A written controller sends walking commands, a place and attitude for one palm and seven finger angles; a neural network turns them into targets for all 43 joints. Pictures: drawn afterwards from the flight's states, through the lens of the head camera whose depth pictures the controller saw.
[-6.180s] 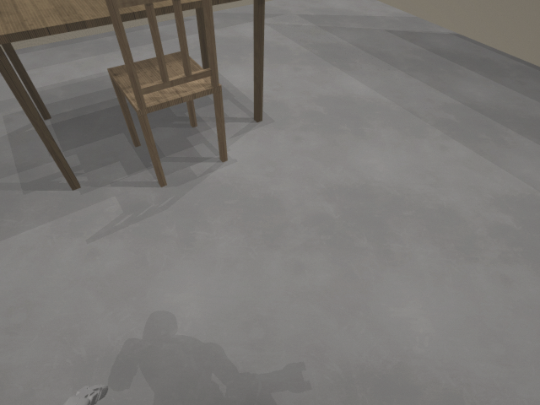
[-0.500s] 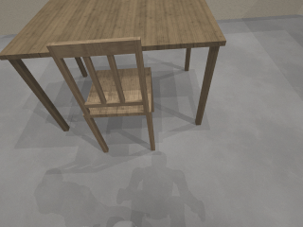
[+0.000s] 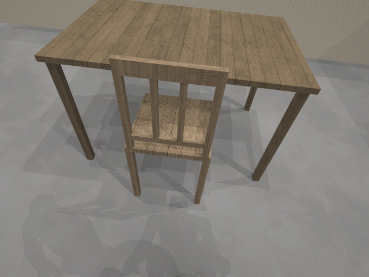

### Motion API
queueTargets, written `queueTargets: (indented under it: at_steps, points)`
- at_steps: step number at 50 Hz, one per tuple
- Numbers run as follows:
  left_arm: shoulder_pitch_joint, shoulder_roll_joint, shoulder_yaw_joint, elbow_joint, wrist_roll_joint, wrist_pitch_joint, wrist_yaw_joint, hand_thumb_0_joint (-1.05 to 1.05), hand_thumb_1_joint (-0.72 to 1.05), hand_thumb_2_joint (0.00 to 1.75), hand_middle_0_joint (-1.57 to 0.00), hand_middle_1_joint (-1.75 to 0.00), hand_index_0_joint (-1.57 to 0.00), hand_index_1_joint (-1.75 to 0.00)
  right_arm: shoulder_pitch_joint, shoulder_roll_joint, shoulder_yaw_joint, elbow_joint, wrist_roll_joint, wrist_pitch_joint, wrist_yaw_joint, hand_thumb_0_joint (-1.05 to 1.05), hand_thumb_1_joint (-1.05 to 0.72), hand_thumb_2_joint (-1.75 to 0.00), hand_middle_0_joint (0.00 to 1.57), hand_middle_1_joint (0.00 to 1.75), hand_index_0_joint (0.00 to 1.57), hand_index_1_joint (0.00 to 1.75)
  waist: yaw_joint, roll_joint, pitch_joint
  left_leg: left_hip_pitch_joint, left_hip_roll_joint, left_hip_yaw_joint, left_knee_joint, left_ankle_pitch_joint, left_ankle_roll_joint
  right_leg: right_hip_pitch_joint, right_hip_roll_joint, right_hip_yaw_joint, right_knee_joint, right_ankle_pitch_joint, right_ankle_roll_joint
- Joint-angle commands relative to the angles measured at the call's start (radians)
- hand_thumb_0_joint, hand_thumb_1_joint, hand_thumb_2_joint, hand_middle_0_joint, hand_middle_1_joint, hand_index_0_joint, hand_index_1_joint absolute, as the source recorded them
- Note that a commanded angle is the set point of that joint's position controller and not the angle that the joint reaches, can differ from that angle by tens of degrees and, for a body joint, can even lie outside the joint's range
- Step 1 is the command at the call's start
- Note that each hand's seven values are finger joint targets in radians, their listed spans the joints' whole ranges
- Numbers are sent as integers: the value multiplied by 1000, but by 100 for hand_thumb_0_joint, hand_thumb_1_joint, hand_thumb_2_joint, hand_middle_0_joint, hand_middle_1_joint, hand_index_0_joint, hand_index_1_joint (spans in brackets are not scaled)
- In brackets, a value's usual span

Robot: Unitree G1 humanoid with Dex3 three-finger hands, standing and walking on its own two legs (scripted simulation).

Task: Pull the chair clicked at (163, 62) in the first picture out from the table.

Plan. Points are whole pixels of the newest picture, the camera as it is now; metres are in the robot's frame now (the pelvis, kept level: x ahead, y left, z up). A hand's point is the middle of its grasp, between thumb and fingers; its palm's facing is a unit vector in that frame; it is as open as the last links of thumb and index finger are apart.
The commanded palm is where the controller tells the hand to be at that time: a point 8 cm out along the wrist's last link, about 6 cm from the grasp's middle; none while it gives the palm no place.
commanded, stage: take the last steps up to it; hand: left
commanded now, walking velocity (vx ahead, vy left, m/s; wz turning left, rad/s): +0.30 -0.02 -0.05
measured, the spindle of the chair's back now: (155, 111) +0.68 +0.17 -0.09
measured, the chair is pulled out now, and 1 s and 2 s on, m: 0.00 0.00 0.00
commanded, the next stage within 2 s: come to a stop and stand still in 0.42 s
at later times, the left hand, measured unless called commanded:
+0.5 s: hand (136, 236) +0.25 +0.15 -0.17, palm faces +0.03 -0.98 -0.22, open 7.2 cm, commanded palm none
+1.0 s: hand (124, 240) +0.24 +0.18 -0.18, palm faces +0.00 -0.97 -0.23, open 7.4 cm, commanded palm none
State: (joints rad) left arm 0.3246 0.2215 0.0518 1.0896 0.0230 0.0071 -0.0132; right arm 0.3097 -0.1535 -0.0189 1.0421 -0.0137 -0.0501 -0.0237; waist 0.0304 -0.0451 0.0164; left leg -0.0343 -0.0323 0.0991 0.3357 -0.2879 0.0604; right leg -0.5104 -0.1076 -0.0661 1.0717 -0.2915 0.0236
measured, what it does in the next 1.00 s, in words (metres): walks ahead: right foot, then left foot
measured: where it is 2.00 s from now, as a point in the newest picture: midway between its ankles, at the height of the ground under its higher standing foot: outside the picture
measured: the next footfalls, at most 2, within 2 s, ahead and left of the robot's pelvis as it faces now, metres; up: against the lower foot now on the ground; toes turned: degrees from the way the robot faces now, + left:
right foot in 0.30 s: +0.26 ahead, -0.12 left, +0.00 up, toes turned -8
left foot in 0.68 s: +0.33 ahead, +0.12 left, +0.00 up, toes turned +3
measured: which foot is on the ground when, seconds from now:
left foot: down 0.00-0.32, up 0.34-0.66, down 0.68-1.00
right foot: up 0.00-0.28, down 0.30-0.76, up 0.78-1.00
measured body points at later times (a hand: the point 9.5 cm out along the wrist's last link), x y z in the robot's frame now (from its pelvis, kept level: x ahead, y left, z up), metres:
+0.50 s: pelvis +0.18 -0.04 -0.01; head +0.19 -0.04 +0.44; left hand +0.25 +0.20 -0.15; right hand +0.15 -0.26 -0.17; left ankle +0.16 +0.10 -0.66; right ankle +0.22 -0.12 -0.74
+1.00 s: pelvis +0.21 -0.02 -0.01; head +0.26 -0.01 +0.44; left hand +0.24 +0.23 -0.17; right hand +0.29 -0.25 -0.16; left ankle +0.29 +0.11 -0.74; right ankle +0.16 -0.14 -0.70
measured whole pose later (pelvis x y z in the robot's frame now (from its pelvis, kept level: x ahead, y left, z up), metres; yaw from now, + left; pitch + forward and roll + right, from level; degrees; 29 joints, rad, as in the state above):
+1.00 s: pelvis +0.21 -0.02 -0.01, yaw -4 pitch +0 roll +0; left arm 0.22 0.20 0.06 1.03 0.01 0.05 0.03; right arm 0.09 -0.14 -0.05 1.01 -0.02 0.02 -0.05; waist 0.02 -0.01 0.11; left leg -0.33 0.08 0.09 0.46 -0.13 -0.01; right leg -0.35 -0.02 -0.01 0.89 -0.51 0.03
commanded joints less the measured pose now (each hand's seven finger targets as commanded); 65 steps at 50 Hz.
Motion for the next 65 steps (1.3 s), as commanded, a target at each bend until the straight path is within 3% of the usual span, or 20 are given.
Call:
queueTargets:
  at_steps: [1, 9, 13, 14, 15, 16, 17, 19, 23, 30, 33, 35, 41, 46, 52, 53, 55, 57, 60, 65]
  points:
    - [-63, 39, 8, -83, 0, -18, -1, 0, 90, 90, -20, -30, -20, -30, 111, -130, -21, 9, 4, -27, -10, 0, -90, -90, 20, 30, 20, 30, -25, 118, 102, 50, 276, -171, -153, 501, 109, -171, -14, 14, 4, 57, 10]
    - [-272, -3, -4, -162, -7, -29, -3, 0, 90, 90, -20, -30, -20, -30, 210, -124, -23, 82, -11, -25, -19, 0, -90, -90, 20, 30, 20, 30, -75, 162, 154, 100, 289, -120, -81, 670, 95, -98, 24, -41, -338, 52, -38]
    - [-20, 31, 12, -89, -3, -50, 7, 0, 90, 90, -20, -30, -20, -30, 181, -147, -28, 90, -1, -22, -18, 0, -90, -90, 20, 30, 20, 30, 45, 120, 20, 14, 241, -64, 222, 927, 46, 309, 122, -96, -503, 127, -89]
    - [117, 82, 29, -52, 2, -62, 12, 0, 90, 90, -20, -30, -20, -30, 167, -139, -28, 80, 9, -25, -12, 0, -90, -90, 20, 30, 20, 30, 105, 80, -66, -132, 202, -45, 424, 762, 15, 545, 50, -3, -534, 221, -123]
    - [226, 180, 54, -26, 6, -74, 23, 0, 90, 90, -20, -30, -20, -30, 213, -88, -27, 58, 21, -30, -4, 0, -90, -90, 20, 30, 20, 30, 119, -136, -201, -369, 49, 9, 752, 196, -31, 768, -229, 384, -601, 413, -245]
    - [236, 218, 58, -23, -17, -69, 25, 0, 90, 90, -20, -30, -20, -30, 210, -83, -28, 39, 24, -24, -7, 0, -90, -90, 20, 30, 20, 30, 85, -138, -227, -447, -3, -68, 1017, -288, -27, 736, -374, 585, -723, 527, -343]
    - [130, 187, 53, -49, -22, -62, 29, 0, 90, 90, -20, -30, -20, -30, 179, -88, -32, 42, 22, -19, -8, 0, -90, -90, 20, 30, 20, 30, 60, -38, -143, -460, 65, -134, 1040, -234, -7, 608, -342, 497, -768, 319, -346]
    - [-22, 101, 29, -83, -18, -65, 32, 0, 90, 90, -20, -30, -20, -30, 90, -45, -30, 26, 4, -1, 6, 0, -90, -90, 20, 30, 20, 30, 1, 23, 33, -473, 126, -143, 998, -114, -15, 307, -265, 371, -836, 160, -271]
    - [-106, 34, 3, -98, -7, -73, 36, 0, 90, 90, -20, -30, -20, -30, 166, 3, -22, 47, -8, 40, 12, 0, -90, -90, 20, 30, 20, 30, -89, -9, 55, -346, 145, -88, 786, -39, -56, 89, -158, 103, -885, 213, -198]
    - [-59, 40, -1, -62, -3, -54, 37, 0, 90, 90, -20, -30, -20, -30, 35, 4, -6, 21, 1, 34, 6, 0, -90, -90, 20, 30, 20, 30, -39, -72, -2, -273, 106, -50, 346, 28, -99, 258, -108, 71, -791, 454, -180]
    - [-44, 43, -7, -38, -15, -36, 46, 0, 90, 90, -20, -30, -20, -30, 42, -30, -6, 37, 5, 25, 0, 0, -90, -90, 20, 30, 20, 30, -47, -23, -48, -112, 105, -70, 86, 296, -101, 289, -56, 35, -650, 435, -107]
    - [13, 6, -12, -41, -24, -19, 54, 0, 90, 90, -20, -30, -20, -30, 18, -120, -18, 17, 3, 13, -11, 0, -90, -90, 20, 30, 20, 30, -14, 139, -64, -80, 267, -191, 73, 729, -32, 278, 16, 20, -589, 178, -37]
    - [16, 41, 1, -49, -13, 30, 52, 0, 90, 90, -20, -30, -20, -30, -36, -174, -45, -1, -2, 45, -47, 0, -90, -90, 20, 30, 20, 30, -32, 247, -40, -71, 399, -270, 15, 951, 138, 168, 66, 65, -188, -287, -16]
    - [-7, 32, 18, -89, -11, 40, 45, 0, 90, 90, -20, -30, -20, -30, -111, -195, -71, -50, -9, 68, -40, 0, -90, -90, 20, 30, 20, 30, -33, 170, -122, -20, 365, -205, 67, 789, 129, 98, 81, 87, -95, -242, 2]
    - [79, 9, 8, -63, -9, 23, 44, 0, 90, 90, -20, -30, -20, -30, -152, -175, -71, -58, -6, 75, -11, 0, -90, -90, 20, 30, 20, 30, 3, 203, -137, -216, 262, -177, 59, 178, 36, 380, 81, 9, -587, 5, -6]
    - [90, 38, 7, -52, 0, 14, 47, 0, 90, 90, -20, -30, -20, -30, -135, -128, -66, -53, 1, 80, -3, 0, -90, -90, 20, 30, 20, 30, 3, 83, -109, -291, 179, -130, 114, -13, -19, 432, 48, 50, -728, 40, -13]
    - [-14, 142, 5, -85, 4, 3, 48, 0, 90, 90, -20, -30, -20, -30, -170, -58, -42, -85, 3, 91, 12, 0, -90, -90, 20, 30, 20, 30, -8, -201, 22, -358, 65, -69, 283, -188, -95, 206, -216, 382, -948, -311, -132]
    - [-97, 148, 12, -110, 3, -4, 51, 0, 90, 90, -20, -30, -20, -30, -193, -89, -50, -74, -8, 100, 21, 0, -90, -90, 20, 30, 20, 30, -9, -205, 128, -347, 82, -115, 400, -144, -80, 55, -206, 409, -1001, -410, -148]
    - [-103, 110, 4, -96, -3, -17, 45, 0, 90, 90, -20, -30, -20, -30, -85, -89, -46, -11, -9, 83, 26, 0, -90, -90, 20, 30, 20, 30, -38, -103, 135, -373, 71, -100, 454, -30, -79, 192, -140, 262, -919, -113, -133]
    - [26, 110, 14, -62, -2, -29, 52, 0, 90, 90, -20, -30, -20, -30, -88, -100, -40, -21, -2, 71, 15, 0, -90, -90, 20, 30, 20, 30, 13, -94, 37, -422, 61, -89, 442, -84, -104, 448, -190, 232, -785, 420, -173]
